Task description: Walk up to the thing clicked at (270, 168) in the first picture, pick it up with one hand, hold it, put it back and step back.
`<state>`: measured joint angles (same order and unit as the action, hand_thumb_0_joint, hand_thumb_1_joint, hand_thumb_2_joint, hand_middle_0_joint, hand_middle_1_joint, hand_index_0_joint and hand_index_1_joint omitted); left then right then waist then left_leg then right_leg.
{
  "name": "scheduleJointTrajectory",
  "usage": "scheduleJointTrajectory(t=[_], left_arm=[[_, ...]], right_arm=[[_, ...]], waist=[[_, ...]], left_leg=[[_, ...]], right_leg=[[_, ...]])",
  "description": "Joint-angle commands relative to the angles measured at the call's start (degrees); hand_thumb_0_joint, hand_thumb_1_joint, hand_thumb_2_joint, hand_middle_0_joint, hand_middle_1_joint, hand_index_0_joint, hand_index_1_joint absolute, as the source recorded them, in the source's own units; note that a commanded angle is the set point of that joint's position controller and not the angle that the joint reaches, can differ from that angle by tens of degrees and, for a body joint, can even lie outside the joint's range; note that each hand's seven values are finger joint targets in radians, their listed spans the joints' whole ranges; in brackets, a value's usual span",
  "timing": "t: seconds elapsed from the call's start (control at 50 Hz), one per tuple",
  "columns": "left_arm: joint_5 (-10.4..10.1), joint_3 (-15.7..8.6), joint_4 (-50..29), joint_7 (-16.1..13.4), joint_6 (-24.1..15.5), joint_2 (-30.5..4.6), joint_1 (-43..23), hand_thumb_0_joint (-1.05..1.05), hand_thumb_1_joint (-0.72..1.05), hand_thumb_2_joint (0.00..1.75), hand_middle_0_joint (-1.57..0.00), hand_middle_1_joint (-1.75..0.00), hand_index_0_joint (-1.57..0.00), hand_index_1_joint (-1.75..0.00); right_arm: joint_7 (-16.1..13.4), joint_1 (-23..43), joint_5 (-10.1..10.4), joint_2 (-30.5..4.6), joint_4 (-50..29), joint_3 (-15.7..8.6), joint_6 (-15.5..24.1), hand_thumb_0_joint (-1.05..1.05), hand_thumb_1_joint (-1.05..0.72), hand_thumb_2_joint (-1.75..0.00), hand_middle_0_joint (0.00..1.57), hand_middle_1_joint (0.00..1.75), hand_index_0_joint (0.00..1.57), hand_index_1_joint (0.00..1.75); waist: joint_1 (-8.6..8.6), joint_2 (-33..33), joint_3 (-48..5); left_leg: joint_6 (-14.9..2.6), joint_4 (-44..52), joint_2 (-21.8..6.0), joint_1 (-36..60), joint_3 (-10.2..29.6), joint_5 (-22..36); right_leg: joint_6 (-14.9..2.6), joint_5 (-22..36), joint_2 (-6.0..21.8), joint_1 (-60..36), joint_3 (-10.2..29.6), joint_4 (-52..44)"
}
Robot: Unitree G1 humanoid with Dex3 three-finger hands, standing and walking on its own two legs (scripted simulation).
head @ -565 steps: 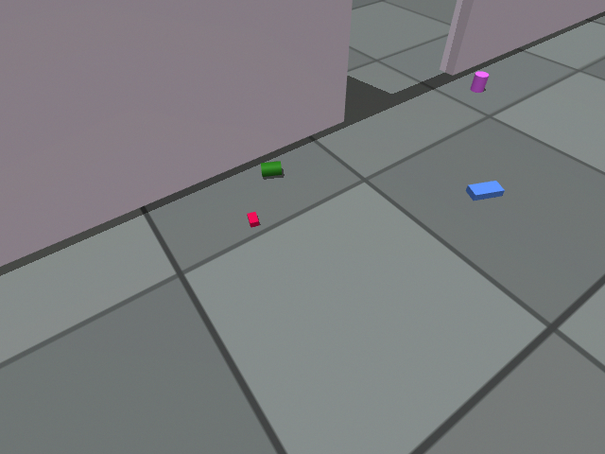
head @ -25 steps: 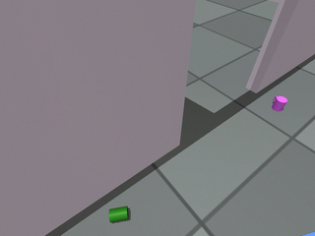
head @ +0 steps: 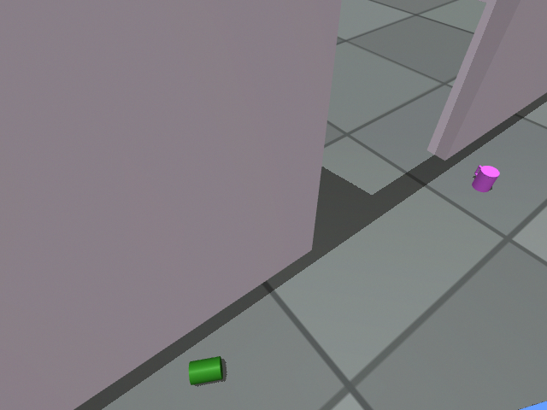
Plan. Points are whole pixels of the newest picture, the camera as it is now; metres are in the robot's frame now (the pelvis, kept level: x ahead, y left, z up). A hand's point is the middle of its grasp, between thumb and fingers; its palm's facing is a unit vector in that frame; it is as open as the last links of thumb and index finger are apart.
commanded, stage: stand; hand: left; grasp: from above
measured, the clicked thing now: (206, 370) +0.41 +0.26 -0.75
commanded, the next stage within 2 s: rise first in 0.20 s
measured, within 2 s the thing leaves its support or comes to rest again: neither
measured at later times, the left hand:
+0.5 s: hand out of the picture +0.15 +0.25 -0.17, palm faces +0.01 -0.95 -0.32, open 8.4 cm
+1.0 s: hand out of the picture +0.14 +0.27 -0.23, palm faces -0.14 -0.88 -0.45, open 14.1 cm
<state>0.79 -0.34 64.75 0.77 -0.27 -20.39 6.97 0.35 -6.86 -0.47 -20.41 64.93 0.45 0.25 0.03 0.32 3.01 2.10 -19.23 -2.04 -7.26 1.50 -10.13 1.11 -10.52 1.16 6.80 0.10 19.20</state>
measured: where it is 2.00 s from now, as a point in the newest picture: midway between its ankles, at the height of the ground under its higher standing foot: outside the picture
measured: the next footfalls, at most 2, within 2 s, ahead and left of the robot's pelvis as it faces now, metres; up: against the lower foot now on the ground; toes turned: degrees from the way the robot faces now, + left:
none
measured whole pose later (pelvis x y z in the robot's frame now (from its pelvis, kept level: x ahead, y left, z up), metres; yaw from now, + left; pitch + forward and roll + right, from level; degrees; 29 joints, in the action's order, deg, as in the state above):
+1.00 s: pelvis -0.01 +0.02 -0.09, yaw -1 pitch +16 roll -2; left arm 14.9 -8.5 31.7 -0.5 11.1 -17.6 10.7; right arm -0.4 -10.9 0.3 -12.9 33.8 -2.2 5.4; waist 1.2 -0.3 -5.5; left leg 1.1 -63.7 -1.7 -50.3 2.6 -29.7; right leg 2.4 -28.7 0.9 48.4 0.5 61.0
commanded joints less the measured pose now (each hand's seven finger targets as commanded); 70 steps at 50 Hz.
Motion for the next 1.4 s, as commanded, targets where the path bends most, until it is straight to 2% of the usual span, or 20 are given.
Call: scheduleJointTrajectory(t=[0.0,0.28,0.3,0.32,0.34,0.36,0.4,0.44,0.46,0.5,0.54,0.6,0.64,0.72,0.82,1.02,1.16,1.2,1.28,1.38], left_arm=[[-0.4,-2.3,-3.0,-1.0,-1.4,-12.4,-1.9,0.0,0.9,0.9,-0.2,-0.3,-0.2,-0.3],[-0.3,-2.1,-3.1,-1.1,-1.3,-12.3,-1.5,0.0,0.82,0.93,-0.14,-0.38,-0.14,-0.38],[-3.2,-2.5,-23.2,-1.9,-6.8,-2.8,-21.6,0.0,0.74,0.93,-0.22,-0.46,-0.22,-0.46],[-3.2,-3.7,-20.4,-2.3,-6.4,-6.0,-28.7,0.0,0.66,0.94,-0.25,-0.54,-0.21,-0.54],[-2.0,-6.0,-8.2,-2.6,-3.8,-9.0,-17.7,0.0,0.58,0.94,-0.23,-0.59,-0.2,-0.62],[-1.5,-7.2,-4.9,-1.7,-2.7,-9.7,-13.4,0.0,0.5,0.91,-0.22,-0.67,-0.2,-0.69],[0.6,-9.6,-9.0,-0.7,-3.1,-14.2,-17.3,0.0,0.34,0.87,-0.2,-0.77,-0.2,-0.77],[3.7,-11.1,-4.7,0.4,-1.8,-14.0,-10.7,0.0,0.19,0.84,-0.18,-0.89,-0.21,-0.86],[5.3,-11.7,-3.0,1.0,-1.0,-12.6,-7.1,0.0,0.11,0.85,-0.17,-0.92,-0.2,-0.89],[7.1,-13.0,-10.5,0.8,0.1,-13.6,-6.1,0.0,-0.05,0.87,-0.18,-0.92,-0.2,-0.91],[7.6,-10.5,-11.1,0.1,3.1,-8.6,-4.2,0.0,-0.21,0.87,-0.18,-0.95,-0.19,-0.94],[8.9,-11.0,-15.5,-0.8,6.8,-9.9,-7.0,0.0,-0.45,0.92,-0.17,-0.93,-0.16,-0.95],[9.0,-9.2,-16.8,-0.9,8.3,-6.7,-5.4,0.0,-0.51,0.95,-0.14,-0.98,-0.13,-0.99],[10.9,-11.6,-24.2,-1.7,7.8,-8.0,-5.9,0.0,-0.54,0.98,-0.11,-1.0,-0.1,-1.02],[13.1,-12.6,-35.0,-2.6,7.4,-9.0,-1.6,0.0,-0.6,1.02,-0.07,-1.05,-0.05,-1.07],[15.1,-11.1,-43.9,-2.5,11.9,-6.5,7.3,0.0,-0.58,0.95,-0.1,-1.06,-0.1,-1.06],[16.7,-11.6,-48.6,-2.7,11.7,-7.1,10.5,0.0,-0.53,0.89,-0.15,-1.03,-0.16,-1.02],[17.6,-11.4,-48.9,-2.9,10.8,-8.1,6.4,0.0,-0.54,0.89,-0.16,-1.02,-0.17,-1.01],[22.5,-13.2,-42.8,-3.6,7.1,-12.0,-0.6,0.0,-0.54,0.89,-0.18,-0.99,-0.17,-0.99],[27.8,-11.3,-41.8,-4.4,1.2,-12.9,-6.9,0.0,-0.45,0.86,-0.19,-0.98,-0.2,-0.97]], right_arm=[[-0.5,1.3,0.0,-12.3,-3.2,-2.4,1.3,0.0,-0.9,-0.9,0.2,0.3,0.2,0.3],[-0.7,2.0,0.2,-12.4,-3.6,-2.5,1.3,0.0,-0.93,-0.91,0.2,0.3,0.2,0.3],[-1.9,1.6,3.7,-2.5,-19.9,-0.4,4.3,0.0,-1.01,-0.93,0.2,0.3,0.2,0.3],[-2.6,-1.5,3.9,-4.1,-16.5,-0.7,4.2,0.0,-0.99,-0.92,0.2,0.3,0.2,0.3],[-2.9,-3.0,3.7,-5.6,-15.7,-1.2,3.6,0.0,-0.98,-0.92,0.2,0.3,0.2,0.3],[-2.9,-3.3,3.7,-5.6,-17.2,-2.1,3.0,0.0,-0.95,-0.91,0.2,0.3,0.2,0.3],[-3.5,-5.1,2.9,-5.9,-19.2,-4.0,3.6,0.0,-0.9,-0.9,0.2,0.3,0.2,0.3],[-3.1,-6.1,1.8,-5.4,-21.0,-5.0,3.9,0.0,-0.93,-0.91,0.2,0.3,0.2,0.3],[-2.6,-6.5,1.3,-5.1,-22.0,-5.6,3.9,0.0,-0.94,-0.91,0.2,0.3,0.2,0.3],[-2.1,-6.3,1.5,-4.3,-25.5,-6.1,3.9,0.0,-0.93,-0.91,0.2,0.3,0.2,0.3],[-1.9,-5.5,1.6,-3.7,-27.8,-5.8,3.8,0.0,-0.92,-0.9,0.2,0.3,0.2,0.3],[-1.4,-3.8,1.9,-3.7,-31.1,-6.1,3.8,0.0,-0.9,-0.9,0.2,0.3,0.2,0.3],[-0.9,-4.6,1.8,-3.2,-32.1,-6.0,4.3,0.0,-0.9,-0.9,0.2,0.3,0.2,0.3],[-0.5,-5.9,1.5,-2.6,-34.6,-6.4,5.8,0.0,-0.89,-0.9,0.2,0.3,0.2,0.3],[-0.9,-6.3,1.2,-2.3,-36.4,-6.8,7.3,0.0,-0.9,-0.9,0.2,0.3,0.2,0.3],[-1.3,-4.6,0.6,-1.5,-39.8,-6.1,8.8,0.0,-0.94,-0.91,0.2,0.3,0.2,0.3],[-1.0,-3.4,0.4,-1.1,-41.7,-5.7,10.4,0.0,-0.95,-0.91,0.2,0.3,0.2,0.3],[-0.9,-2.9,0.4,-1.4,-41.8,-5.7,10.8,0.0,-0.97,-0.92,0.2,0.3,0.2,0.3],[-0.8,-2.3,0.5,-2.1,-40.6,-5.8,11.9,0.0,-0.96,-0.92,0.2,0.3,0.2,0.3],[-0.3,-1.5,0.4,-3.5,-38.8,-6.8,13.2,0.0,-0.93,-0.91,0.2,0.3,0.2,0.3]], waist=[[0.02,-0.4,-4.1],[-0.17,0.3,-4.4],[6.77,0.0,-1.6],[5.16,-0.6,-3.3],[4.45,-3.1,-1.2],[2.36,-3.4,-1.7],[1.63,-2.9,-9.5],[1.08,-0.3,-14.0],[-0.36,-0.5,-14.5],[-2.59,4.6,-20.8],[-1.35,4.3,-17.2],[-0.73,1.5,-16.4],[0.18,0.3,-14.5],[0.32,0.5,-18.5],[0.49,3.9,-23.9],[1.92,3.6,-23.5],[0.65,4.8,-25.7],[2.22,4.8,-25.6],[2.55,3.9,-25.0],[2.2,5.9,-32.2]], left_leg=[[-3.02,2.9,-5.0,0.2,3.7,6.5],[-2.83,2.5,-5.2,1.1,3.8,8.5],[-2.36,-1.5,2.5,-5.0,-4.1,-0.7],[-2.49,-2.3,2.8,-5.3,-4.0,-2.7],[-2.79,-3.6,3.2,-7.9,-4.2,-4.2],[-2.62,-5.1,2.7,-9.8,-4.0,-2.9],[-2.62,-8.6,2.7,-9.7,-3.7,0.8],[-2.23,-12.8,3.2,-12.8,-3.2,4.2],[-2.14,-14.9,3.4,-15.0,-3.0,5.0],[-1.48,-15.5,3.8,-13.4,-3.3,7.6],[-1.09,-16.1,3.4,-15.8,-3.1,5.6],[-1.26,-19.0,2.8,-19.5,-2.4,3.4],[-1.45,-21.6,2.4,-23.1,-2.3,0.4],[-1.78,-27.9,2.1,-27.6,-1.9,-1.4],[-1.48,-32.7,1.2,-28.6,-1.3,3.2],[-1.86,-38.0,0.8,-35.6,0.0,-2.2],[-1.9,-43.0,1.0,-41.3,0.6,-5.5],[-1.9,-45.3,0.9,-43.7,1.1,-6.5],[-2.34,-51.8,1.4,-52.4,0.8,-13.3],[-1.9,-59.1,1.7,-58.0,0.9,-14.5]], right_leg=[[-2.08,7.0,6.2,-0.7,4.4,-3.3],[-1.83,8.3,6.2,-1.4,3.9,-2.9],[-0.87,3.2,-0.9,11.6,-1.0,0.6],[-0.87,0.6,-0.8,9.1,-1.6,1.1],[-1.04,-1.7,-1.3,10.3,-2.1,1.3],[-1.28,-2.1,-1.4,10.6,-2.5,3.1],[-1.08,2.2,-1.2,10.4,-1.9,6.6],[-1.3,6.1,-0.9,11.2,-1.7,11.5],[-1.51,6.1,-1.0,11.8,-1.8,13.3],[-1.97,7.4,-1.0,9.6,-1.3,14.7],[-1.9,4.7,-1.6,13.3,-1.7,15.1],[-1.73,1.9,-1.8,17.1,-2.3,17.5],[-1.64,-1.2,-2.0,21.4,-2.5,20.1],[-1.73,-2.9,-2.0,27.3,-2.4,26.9],[-2.07,0.0,-1.7,31.5,-2.1,33.2],[-2.07,-4.4,-1.7,38.0,-2.5,37.9],[-2.31,-7.6,-1.7,44.5,-2.6,44.2],[-2.29,-8.4,-1.7,48.2,-2.6,46.8],[-2.24,-13.4,-1.4,56.2,-1.9,52.5],[-2.4,-14.3,-1.2,64.8,-1.5,61.2]])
